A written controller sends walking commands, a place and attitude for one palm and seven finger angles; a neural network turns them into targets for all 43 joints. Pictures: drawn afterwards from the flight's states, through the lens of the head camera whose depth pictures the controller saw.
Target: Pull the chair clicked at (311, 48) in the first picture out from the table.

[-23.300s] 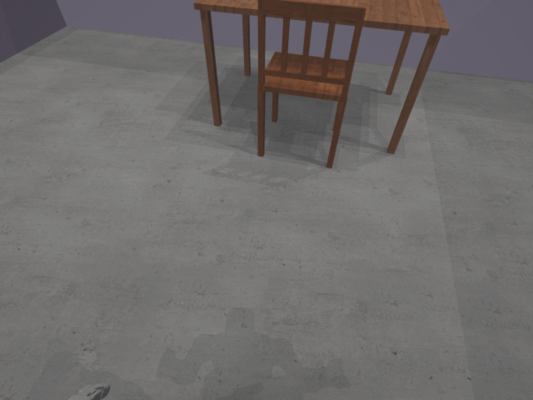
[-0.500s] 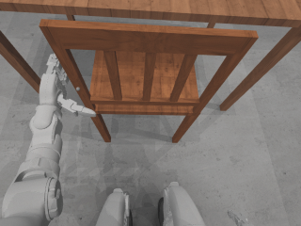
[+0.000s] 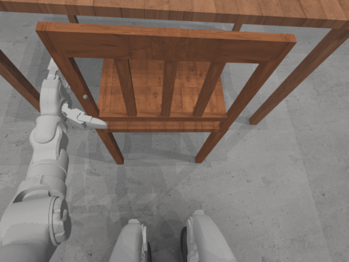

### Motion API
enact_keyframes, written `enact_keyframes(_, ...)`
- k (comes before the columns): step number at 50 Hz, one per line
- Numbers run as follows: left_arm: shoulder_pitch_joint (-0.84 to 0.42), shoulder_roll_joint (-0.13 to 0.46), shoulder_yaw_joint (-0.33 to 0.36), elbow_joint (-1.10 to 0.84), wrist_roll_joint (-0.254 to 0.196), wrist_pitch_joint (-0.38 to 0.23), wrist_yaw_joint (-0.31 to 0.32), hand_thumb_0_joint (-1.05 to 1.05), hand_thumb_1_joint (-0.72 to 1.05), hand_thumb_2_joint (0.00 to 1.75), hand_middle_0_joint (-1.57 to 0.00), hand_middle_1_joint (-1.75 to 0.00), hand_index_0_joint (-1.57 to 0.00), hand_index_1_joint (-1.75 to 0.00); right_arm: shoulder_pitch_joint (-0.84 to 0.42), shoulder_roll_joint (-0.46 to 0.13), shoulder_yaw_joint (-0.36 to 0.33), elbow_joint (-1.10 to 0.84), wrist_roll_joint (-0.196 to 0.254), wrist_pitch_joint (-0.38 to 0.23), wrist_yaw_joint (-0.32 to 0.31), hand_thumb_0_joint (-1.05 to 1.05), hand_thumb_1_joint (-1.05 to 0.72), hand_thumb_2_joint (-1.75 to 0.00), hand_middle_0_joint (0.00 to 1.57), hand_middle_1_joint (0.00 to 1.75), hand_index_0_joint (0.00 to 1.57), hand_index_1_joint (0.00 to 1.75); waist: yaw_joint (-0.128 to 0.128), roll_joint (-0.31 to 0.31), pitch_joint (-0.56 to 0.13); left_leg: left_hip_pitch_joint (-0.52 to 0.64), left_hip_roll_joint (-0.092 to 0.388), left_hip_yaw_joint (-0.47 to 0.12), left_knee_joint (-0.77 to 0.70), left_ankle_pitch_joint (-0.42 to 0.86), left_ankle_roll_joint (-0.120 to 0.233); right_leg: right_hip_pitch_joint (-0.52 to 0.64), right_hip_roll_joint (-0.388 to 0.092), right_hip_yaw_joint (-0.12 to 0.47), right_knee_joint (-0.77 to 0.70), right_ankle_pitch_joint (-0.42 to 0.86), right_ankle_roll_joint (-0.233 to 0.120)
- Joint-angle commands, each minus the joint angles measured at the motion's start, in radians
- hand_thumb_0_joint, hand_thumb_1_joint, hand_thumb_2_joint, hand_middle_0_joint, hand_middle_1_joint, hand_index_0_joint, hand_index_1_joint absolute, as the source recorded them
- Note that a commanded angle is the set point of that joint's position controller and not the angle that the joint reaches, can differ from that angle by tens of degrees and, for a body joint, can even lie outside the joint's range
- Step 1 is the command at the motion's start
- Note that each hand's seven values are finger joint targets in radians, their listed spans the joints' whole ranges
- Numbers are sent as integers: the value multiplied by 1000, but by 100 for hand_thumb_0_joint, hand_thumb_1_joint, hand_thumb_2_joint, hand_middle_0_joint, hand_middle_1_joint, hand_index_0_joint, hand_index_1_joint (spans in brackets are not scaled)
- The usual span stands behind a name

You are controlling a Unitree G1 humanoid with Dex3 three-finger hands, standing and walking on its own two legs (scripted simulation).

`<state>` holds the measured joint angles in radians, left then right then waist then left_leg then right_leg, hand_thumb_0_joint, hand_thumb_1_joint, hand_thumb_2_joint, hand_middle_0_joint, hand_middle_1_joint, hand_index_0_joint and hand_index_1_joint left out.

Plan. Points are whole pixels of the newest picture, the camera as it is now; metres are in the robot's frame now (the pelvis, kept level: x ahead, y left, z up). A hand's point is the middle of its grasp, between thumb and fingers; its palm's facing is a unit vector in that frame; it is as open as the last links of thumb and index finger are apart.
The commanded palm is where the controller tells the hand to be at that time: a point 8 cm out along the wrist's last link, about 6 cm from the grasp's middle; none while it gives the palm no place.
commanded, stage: push the fingers through the gap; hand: left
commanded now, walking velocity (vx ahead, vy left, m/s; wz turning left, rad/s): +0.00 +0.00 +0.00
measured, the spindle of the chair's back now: (167, 91) +0.50 -0.01 +0.00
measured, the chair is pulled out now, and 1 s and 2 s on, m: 0.00 0.00 0.03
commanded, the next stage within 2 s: hook a spindle and tug to test in 0.06 s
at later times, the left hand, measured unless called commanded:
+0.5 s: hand (87, 94) +0.48 +0.17 +0.01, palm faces -0.01 -1.00 -0.04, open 15.6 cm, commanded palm +0.46 +0.21 +0.02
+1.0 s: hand (87, 95) +0.48 +0.17 +0.01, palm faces -0.01 -1.00 -0.04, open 6.2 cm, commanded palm +0.46 +0.21 +0.02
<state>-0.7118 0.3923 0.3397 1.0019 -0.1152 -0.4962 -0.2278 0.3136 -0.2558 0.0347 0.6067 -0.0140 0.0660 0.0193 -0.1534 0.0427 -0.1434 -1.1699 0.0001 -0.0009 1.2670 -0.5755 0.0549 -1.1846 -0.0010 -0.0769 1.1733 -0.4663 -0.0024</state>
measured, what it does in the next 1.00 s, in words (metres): stands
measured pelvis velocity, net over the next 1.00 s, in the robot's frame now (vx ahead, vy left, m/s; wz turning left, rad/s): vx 0.01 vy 0.00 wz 0.00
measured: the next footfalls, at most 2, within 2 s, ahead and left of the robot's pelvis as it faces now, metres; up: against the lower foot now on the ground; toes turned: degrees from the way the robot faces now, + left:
none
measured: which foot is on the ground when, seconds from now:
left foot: down 0.00-1.00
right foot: down 0.00-1.00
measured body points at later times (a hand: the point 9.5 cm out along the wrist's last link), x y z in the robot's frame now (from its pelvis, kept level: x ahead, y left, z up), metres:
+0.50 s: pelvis +0.00 +0.00 +0.00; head +0.16 +0.03 +0.42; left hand +0.48 +0.23 +0.02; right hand +0.06 -0.26 -0.12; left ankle +0.00 +0.08 -0.63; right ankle +0.04 -0.13 -0.63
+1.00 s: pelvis +0.01 +0.00 +0.00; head +0.17 +0.02 +0.42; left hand +0.48 +0.23 +0.02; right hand +0.06 -0.26 -0.12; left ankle +0.00 +0.08 -0.63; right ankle +0.04 -0.13 -0.63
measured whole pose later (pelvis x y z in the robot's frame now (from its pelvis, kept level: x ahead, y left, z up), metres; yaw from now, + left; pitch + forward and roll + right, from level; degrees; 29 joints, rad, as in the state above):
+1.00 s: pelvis +0.01 +0.00 +0.00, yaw +0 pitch +28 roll -4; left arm -0.73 0.38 0.31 1.01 -0.11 -0.51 -0.19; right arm 0.29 -0.26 0.03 0.61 -0.02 0.08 0.02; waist -0.15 0.04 -0.14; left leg -1.17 0.00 -0.01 1.27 -0.58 0.05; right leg -1.18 0.00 -0.08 1.17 -0.48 0.00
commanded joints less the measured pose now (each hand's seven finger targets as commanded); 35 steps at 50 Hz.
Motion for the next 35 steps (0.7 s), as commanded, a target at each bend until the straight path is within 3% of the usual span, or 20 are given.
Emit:
enact_keyframes(1,-382,236,50,-163,-1,-73,14,0,-50,30,-6,-8,-6,-8,137,-182,-64,-56,-5,-16,-19,0,-90,-90,20,30,20,30,-21,81,-463,296,10,-66,-150,402,-31,271,19,35,-98,234,-24)
enact_keyframes(3,-405,240,43,-186,4,-89,11,0,-50,30,-6,-8,-6,-8,136,-183,-64,-57,-8,-16,-20,0,-90,-90,20,30,20,30,-22,99,-482,326,12,-72,-145,436,-36,267,18,34,-92,250,-27)
enact_keyframes(6,-402,189,2,-216,0,-104,1,0,-50,30,-6,-8,-6,-8,130,-179,-69,-62,-9,-16,-16,0,-90,-90,20,30,20,30,-24,141,-543,415,20,-87,-138,521,-51,239,20,25,-86,276,-29)
enact_keyframes(8,-391,192,4,-206,-4,-100,-3,0,-50,30,-6,-8,-6,-8,133,-182,-71,-55,-10,-12,-15,0,-90,-90,20,30,20,30,-19,152,-537,433,24,-98,-141,553,-61,231,20,18,-85,280,-30)
enact_keyframes(11,-384,139,-33,-181,-6,-74,-1,0,-50,30,-11,-24,-11,-24,133,-182,-74,-51,-5,-4,-12,0,-90,-90,20,30,20,30,-32,127,-520,442,29,-107,-145,551,-63,199,20,7,-88,259,-27)
enact_keyframes(12,-382,169,-6,-186,-8,-69,6,0,-50,30,-13,-30,-13,-30,133,-187,-76,-51,-5,-1,-13,0,-90,-90,20,30,20,30,-23,110,-522,430,29,-110,-148,541,-63,209,19,7,-86,257,-28)
enact_keyframes(13,-370,145,-23,-170,-6,-59,10,0,-50,30,-15,-35,-15,-35,133,-183,-74,-54,-4,0,-12,0,-90,-90,20,30,20,30,-28,107,-515,420,26,-104,-151,530,-59,215,20,9,-91,258,-26)
enact_keyframes(15,-397,152,-14,-169,-4,-57,25,0,-50,30,-18,-46,-18,-46,134,-182,-72,-53,-6,3,-14,0,-90,-90,20,30,20,30,-34,91,-501,392,22,-98,-147,518,-51,222,19,11,-89,267,-26)
enact_keyframes(16,-400,185,12,-183,1,-62,33,0,-50,30,-20,-52,-20,-52,135,-183,-73,-56,-6,3,-14,0,-90,-90,20,30,20,30,-26,83,-515,383,20,-95,-147,502,-51,240,20,16,-88,265,-25)
enact_keyframes(20,-430,190,3,-166,21,-82,44,0,-50,30,-27,-74,-27,-74,133,-176,-65,-56,-11,2,-14,0,-90,-90,20,30,20,30,-36,78,-500,332,13,-82,-135,462,-39,258,19,27,-82,268,-25)
enact_keyframes(22,-421,211,20,-186,23,-93,40,0,-50,30,-31,-85,-31,-85,130,-179,-67,-58,-13,2,-13,0,-90,-90,20,30,20,30,-25,118,-526,366,15,-82,-133,487,-45,253,19,29,-81,276,-28)
enact_keyframes(23,-410,196,11,-176,18,-92,34,0,-50,30,-32,-90,-32,-90,128,-178,-67,-60,-12,2,-12,0,-90,-90,20,30,20,30,-27,103,-530,371,15,-87,-135,489,-46,254,21,27,-83,275,-27)
enact_keyframes(25,-409,217,30,-195,5,-95,23,0,-39,35,-36,-101,-36,-101,129,-179,-66,-63,-12,1,-15,0,-90,-90,20,30,20,30,-24,108,-551,372,14,-83,-132,505,-45,280,22,28,-80,297,-28)
enact_keyframes(26,-393,234,41,-222,4,-97,19,0,-33,37,-38,-107,-38,-107,129,-180,-66,-69,-11,2,-15,0,-90,-90,20,30,20,30,-10,121,-581,390,16,-86,-136,533,-49,299,21,31,-79,316,-29)
enact_keyframes(27,-364,209,25,-239,-2,-92,15,0,-28,40,-39,-112,-39,-112,126,-176,-68,-75,-9,2,-13,0,-90,-90,20,30,20,30,-7,129,-599,416,18,-89,-141,559,-53,302,21,27,-81,325,-29)
enact_keyframes(28,-344,169,-2,-220,-7,-81,10,0,-22,42,-41,-118,-41,-118,122,-172,-69,-74,-5,2,-11,0,-90,-90,20,30,20,30,-12,121,-582,413,18,-84,-141,554,-51,295,21,28,-89,325,-27)
enact_keyframes(30,-341,162,-3,-170,-12,-62,9,0,-11,47,-45,-129,-45,-129,130,-176,-66,-63,-3,5,-11,0,-90,-90,20,30,20,30,-29,72,-509,359,19,-84,-145,507,-41,281,23,22,-95,301,-25)
enact_keyframes(31,-369,165,-9,-181,-8,-58,10,0,-5,49,-46,-134,-46,-134,128,-177,-68,-61,-1,7,-13,0,-90,-90,20,30,20,30,-36,81,-493,348,19,-79,-146,486,-39,274,21,24,-97,292,-23)
enact_keyframes(33,-368,194,19,-174,-5,-53,20,0,6,54,-50,-145,-50,-145,131,-180,-68,-63,-3,6,-14,0,-90,-90,20,30,20,30,-27,71,-497,323,15,-74,-148,457,-36,290,20,29,-95,283,-24)
enact_keyframes(35,-388,183,6,-202,-1,-67,25,0,17,59,-50,-145,-50,-145,130,-176,-68,-63,-5,2,-14,0,-90,-90,20,30,20,30,-28,96,-510,350,14,-77,-144,479,-39,276,20,27,-91,289,-26)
